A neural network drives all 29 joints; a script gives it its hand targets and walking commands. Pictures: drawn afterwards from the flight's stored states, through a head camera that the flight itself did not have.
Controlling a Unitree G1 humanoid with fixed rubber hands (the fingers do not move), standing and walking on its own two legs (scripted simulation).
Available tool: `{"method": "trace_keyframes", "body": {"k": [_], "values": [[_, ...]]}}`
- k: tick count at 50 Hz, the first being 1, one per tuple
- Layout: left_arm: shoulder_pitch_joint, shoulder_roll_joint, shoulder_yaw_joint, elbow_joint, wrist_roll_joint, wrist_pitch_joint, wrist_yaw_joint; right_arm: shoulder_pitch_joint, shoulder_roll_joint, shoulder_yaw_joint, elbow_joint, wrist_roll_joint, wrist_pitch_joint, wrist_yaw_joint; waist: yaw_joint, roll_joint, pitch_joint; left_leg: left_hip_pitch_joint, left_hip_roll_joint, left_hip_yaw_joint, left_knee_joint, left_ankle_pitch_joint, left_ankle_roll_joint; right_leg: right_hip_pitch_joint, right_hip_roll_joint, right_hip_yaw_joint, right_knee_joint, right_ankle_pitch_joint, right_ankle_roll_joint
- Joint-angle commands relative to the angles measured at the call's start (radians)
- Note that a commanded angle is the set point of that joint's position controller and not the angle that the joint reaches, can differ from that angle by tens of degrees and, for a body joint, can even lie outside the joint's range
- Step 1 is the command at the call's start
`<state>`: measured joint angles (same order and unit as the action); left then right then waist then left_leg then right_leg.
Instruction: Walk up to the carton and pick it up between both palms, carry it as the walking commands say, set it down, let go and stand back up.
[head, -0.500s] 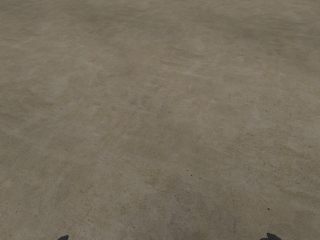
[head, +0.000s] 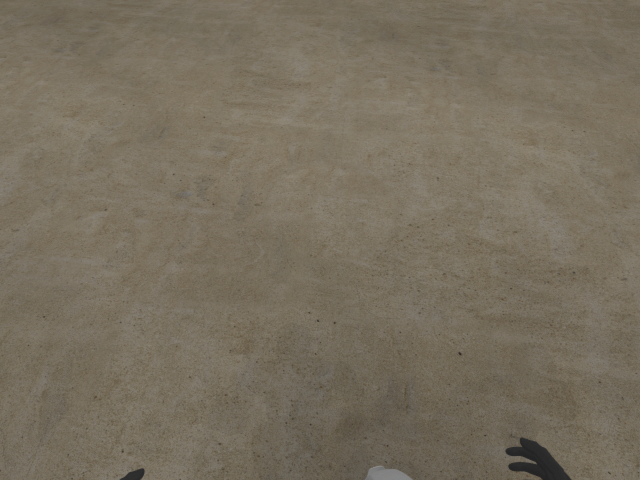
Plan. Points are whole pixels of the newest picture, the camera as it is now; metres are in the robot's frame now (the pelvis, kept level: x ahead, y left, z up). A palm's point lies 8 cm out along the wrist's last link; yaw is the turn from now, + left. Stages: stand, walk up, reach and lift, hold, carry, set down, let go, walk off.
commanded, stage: walk up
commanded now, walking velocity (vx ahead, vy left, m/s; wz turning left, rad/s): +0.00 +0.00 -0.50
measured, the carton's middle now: out of the picture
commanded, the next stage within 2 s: none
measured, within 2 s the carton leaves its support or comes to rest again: neither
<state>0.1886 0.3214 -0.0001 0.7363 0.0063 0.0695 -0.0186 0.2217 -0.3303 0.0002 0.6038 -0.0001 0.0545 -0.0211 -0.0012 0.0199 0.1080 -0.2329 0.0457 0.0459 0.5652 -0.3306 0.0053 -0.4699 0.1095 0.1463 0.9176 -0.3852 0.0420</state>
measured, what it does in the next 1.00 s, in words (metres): walks backwards, turning right: right foot, then left foot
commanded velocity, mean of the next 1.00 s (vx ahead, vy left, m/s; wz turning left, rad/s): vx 0.00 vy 0.00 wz -0.50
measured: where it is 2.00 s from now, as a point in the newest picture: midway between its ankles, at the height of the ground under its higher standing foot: outside the picture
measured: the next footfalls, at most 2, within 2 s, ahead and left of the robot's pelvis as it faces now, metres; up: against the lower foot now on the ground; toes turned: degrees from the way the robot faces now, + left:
right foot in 0.22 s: +0.03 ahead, -0.19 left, +0.00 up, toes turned -5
left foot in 0.54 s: +0.00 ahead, +0.07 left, +0.00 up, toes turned -12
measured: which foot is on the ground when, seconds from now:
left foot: down 0.00-0.22, up 0.24-0.52, down 0.54-0.92, up 0.94-1.00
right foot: up 0.00-0.20, down 0.22-0.56, up 0.58-0.88, down 0.90-1.00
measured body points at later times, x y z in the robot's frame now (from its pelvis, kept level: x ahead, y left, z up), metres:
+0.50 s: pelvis -0.04 -0.04 +0.00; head -0.01 -0.07 +0.45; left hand +0.14 +0.19 -0.10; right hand +0.05 -0.35 -0.10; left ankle -0.02 +0.08 -0.71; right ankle -0.01 -0.19 -0.73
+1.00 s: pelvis -0.11 -0.06 +0.00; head -0.09 -0.11 +0.45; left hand +0.13 +0.12 -0.10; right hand -0.13 -0.37 -0.12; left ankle -0.05 +0.07 -0.70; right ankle -0.15 -0.19 -0.73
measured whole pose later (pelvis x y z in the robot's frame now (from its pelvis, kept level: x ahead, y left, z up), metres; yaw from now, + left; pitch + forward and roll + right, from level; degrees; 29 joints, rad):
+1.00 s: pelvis -0.11 -0.06 +0.00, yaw -29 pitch -2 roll +4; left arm 0.20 0.29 0.00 0.72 0.01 0.05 -0.02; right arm 0.23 -0.34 0.00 0.60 0.00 0.08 -0.02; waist 0.00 0.02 0.12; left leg -0.31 0.03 0.11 0.83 -0.48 -0.03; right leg -0.28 -0.04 0.13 0.61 -0.30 0.02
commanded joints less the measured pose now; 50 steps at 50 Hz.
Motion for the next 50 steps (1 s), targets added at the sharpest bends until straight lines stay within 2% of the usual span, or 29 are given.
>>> {"method": "trace_keyframes", "body": {"k": [1,3,6,8,9,10,11,12,14,16,18,20,23,25,26,27,28,29,31,33,36,40,42,43,44,45,46,48,50], "values": [[-0.012,0.053,0.078,-0.086,0.007,-0.011,-0.019,0.015,-0.130,-0.066,0.042,-0.018,-0.035,-0.010,-0.018,0.158,-0.136,0.267,0.242,-0.048,-0.191,0.676,0.087,-0.098,-0.107,-0.152,0.083,-0.045,0.042],[-0.041,0.055,0.070,-0.102,0.009,-0.010,-0.028,0.065,-0.151,-0.084,0.058,-0.023,-0.033,-0.003,-0.024,0.210,-0.131,0.243,0.234,-0.006,-0.171,0.694,0.078,-0.045,-0.111,-0.199,-0.034,-0.054,0.043],[-0.072,0.073,0.072,-0.108,0.005,-0.011,-0.032,0.087,-0.171,-0.106,0.066,-0.031,-0.024,0.006,-0.025,0.238,-0.098,0.134,0.219,0.033,-0.145,0.551,0.050,0.055,-0.121,-0.225,-0.188,-0.043,0.041],[0.000,0.039,0.039,-0.065,0.013,-0.021,-0.022,0.009,-0.185,-0.116,0.032,-0.011,-0.017,0.003,0.027,0.156,-0.117,0.119,0.191,0.093,-0.068,0.417,0.018,0.182,-0.093,-0.198,-0.404,0.106,0.015],[0.034,0.079,0.045,-0.051,0.015,-0.029,-0.015,0.025,-0.165,-0.106,0.019,-0.004,-0.017,0.005,0.035,0.067,-0.144,0.074,0.134,0.132,0.013,0.353,-0.011,0.264,-0.122,-0.130,-0.429,0.365,-0.013],[0.107,0.177,0.070,-0.029,0.014,-0.034,-0.008,0.008,-0.142,-0.094,-0.017,0.003,-0.012,0.010,0.048,-0.145,-0.154,-0.090,0.050,0.152,0.180,0.141,-0.059,0.372,-0.266,0.114,-0.426,0.677,-0.088],[0.160,0.257,0.089,-0.031,0.012,-0.031,0.001,-0.034,-0.110,-0.077,-0.051,0.009,0.000,0.008,0.080,-0.425,-0.117,-0.238,-0.049,0.105,0.378,-0.303,-0.096,0.361,-0.449,0.425,-0.580,0.854,-0.200],[0.156,0.238,0.081,-0.030,0.007,-0.028,0.009,-0.055,-0.095,-0.081,-0.068,0.012,0.011,0.006,0.064,-0.382,-0.107,-0.221,-0.048,-0.005,0.493,-0.356,-0.095,0.304,-0.442,0.425,-0.617,0.809,-0.240],[0.092,0.182,0.076,-0.043,0.010,-0.027,0.019,-0.050,-0.095,-0.098,-0.067,0.005,0.012,0.005,0.037,-0.288,-0.098,-0.273,-0.022,-0.054,0.476,-0.229,-0.089,0.339,-0.376,0.325,-0.602,0.636,-0.196],[0.054,0.165,0.079,-0.053,0.015,-0.030,0.024,-0.037,-0.089,-0.091,-0.036,0.002,0.006,0.009,0.021,-0.300,-0.172,-0.207,-0.035,-0.036,0.368,-0.127,-0.087,0.344,-0.292,0.261,-0.572,0.594,-0.150],[0.088,0.178,0.085,-0.043,0.017,-0.032,0.023,-0.076,-0.077,-0.082,-0.041,0.010,0.005,0.013,0.033,-0.311,-0.205,-0.136,-0.059,-0.025,0.265,-0.120,-0.086,0.336,-0.286,0.298,-0.584,0.591,-0.154],[0.080,0.175,0.091,-0.049,0.015,-0.029,0.016,-0.064,-0.059,-0.075,-0.038,0.013,0.005,0.015,0.018,-0.287,-0.192,-0.058,-0.063,-0.017,0.167,-0.122,-0.079,0.274,-0.285,0.310,-0.599,0.560,-0.165],[0.017,0.176,0.088,-0.064,0.011,-0.015,0.012,0.014,-0.049,-0.067,-0.005,0.011,0.010,0.004,-0.025,-0.286,-0.122,0.109,-0.075,0.006,0.007,-0.097,-0.084,0.090,-0.252,0.306,-0.642,0.337,-0.140],[-0.002,0.171,0.076,-0.071,0.005,-0.009,0.010,0.084,-0.076,-0.068,0.029,0.007,0.003,-0.009,-0.072,-0.222,-0.084,0.275,-0.040,-0.014,-0.173,0.030,-0.068,-0.054,-0.216,0.299,-0.615,0.154,-0.096],[0.013,0.132,0.065,-0.096,0.006,-0.011,0.007,0.108,-0.131,-0.078,0.031,0.008,-0.005,-0.010,-0.083,-0.065,-0.085,0.341,0.077,-0.135,-0.227,-0.024,-0.027,-0.140,-0.177,0.245,-0.516,0.071,-0.063],[-0.006,0.092,0.060,-0.135,0.013,-0.016,0.005,0.149,-0.221,-0.099,0.040,-0.003,-0.010,-0.010,-0.076,0.189,-0.087,0.302,0.296,-0.350,-0.316,0.014,0.040,-0.216,-0.094,0.086,-0.289,-0.057,-0.024],[0.015,0.088,0.076,-0.122,0.006,-0.014,0.002,0.086,-0.250,-0.102,0.021,-0.002,-0.015,-0.007,-0.040,0.228,-0.048,0.157,0.447,-0.337,-0.337,0.078,0.098,-0.178,-0.092,0.007,0.018,-0.136,0.026],[0.051,0.078,0.082,-0.104,0.002,-0.012,-0.002,0.030,-0.220,-0.091,0.007,0.000,-0.017,-0.011,-0.005,0.144,-0.038,0.064,0.447,-0.281,-0.305,0.189,0.116,-0.132,-0.105,0.001,0.177,-0.119,0.044],[0.028,0.087,0.075,-0.083,0.000,-0.010,-0.020,-0.072,-0.165,-0.077,-0.015,-0.012,-0.024,-0.009,0.007,0.138,-0.047,0.043,0.341,-0.103,-0.291,0.224,0.113,-0.071,-0.124,-0.072,0.284,0.005,0.050],[0.025,0.064,0.062,-0.077,-0.007,-0.012,-0.027,-0.059,-0.128,-0.059,0.000,-0.022,-0.033,-0.012,0.006,0.136,-0.063,0.138,0.248,0.006,-0.224,0.435,0.068,-0.071,-0.114,-0.103,0.156,0.014,0.051],[-0.025,0.072,0.053,-0.098,-0.012,-0.011,-0.030,0.035,-0.145,-0.068,0.012,-0.029,-0.028,-0.009,-0.007,0.166,-0.110,0.208,0.219,0.046,-0.192,0.565,0.024,-0.005,-0.111,-0.161,-0.048,-0.003,0.055],[-0.034,0.077,0.046,-0.082,-0.010,-0.008,-0.026,0.031,-0.174,-0.093,0.016,-0.032,-0.015,-0.003,-0.007,0.183,-0.094,0.155,0.242,0.067,-0.177,0.396,0.050,0.086,-0.132,-0.204,-0.176,-0.013,0.050],[0.005,0.075,0.041,-0.056,-0.005,-0.013,-0.021,-0.003,-0.177,-0.095,0.008,-0.028,-0.010,0.000,0.016,0.167,-0.074,0.124,0.224,0.089,-0.141,0.274,0.044,0.152,-0.123,-0.214,-0.304,0.050,0.032],[0.040,0.084,0.043,-0.038,0.000,-0.020,-0.015,-0.015,-0.172,-0.096,0.001,-0.021,-0.009,0.002,0.031,0.121,-0.065,0.096,0.202,0.106,-0.087,0.204,0.028,0.198,-0.123,-0.197,-0.410,0.119,0.018],[0.058,0.130,0.053,-0.036,0.000,-0.027,-0.006,0.000,-0.152,-0.088,-0.016,-0.013,-0.006,0.007,0.021,-0.014,-0.052,0.039,0.134,0.131,0.029,0.112,-0.003,0.240,-0.167,-0.091,-0.445,0.388,-0.024],[0.126,0.223,0.078,-0.033,0.001,-0.034,0.002,-0.010,-0.118,-0.070,-0.053,-0.007,0.000,0.012,0.040,-0.292,-0.065,-0.110,0.022,0.160,0.221,-0.106,-0.057,0.307,-0.342,0.206,-0.520,0.606,-0.108],[0.158,0.264,0.083,-0.031,-0.001,-0.028,0.010,-0.051,-0.094,-0.055,-0.067,-0.001,0.010,0.014,0.059,-0.424,-0.032,-0.198,-0.065,0.062,0.406,-0.303,-0.086,0.267,-0.413,0.417,-0.644,0.688,-0.179],[0.105,0.190,0.068,-0.029,-0.005,-0.031,0.020,-0.054,-0.084,-0.073,-0.058,-0.004,0.014,0.013,0.024,-0.293,-0.022,-0.230,-0.041,-0.058,0.471,-0.203,-0.095,0.276,-0.362,0.321,-0.623,0.611,-0.171],[0.059,0.172,0.068,-0.040,0.000,-0.030,0.023,-0.050,-0.084,-0.074,-0.035,-0.005,0.003,0.014,0.016,-0.276,-0.114,-0.188,-0.058,-0.058,0.396,-0.110,-0.086,0.328,-0.281,0.264,-0.595,0.561,-0.133]]}}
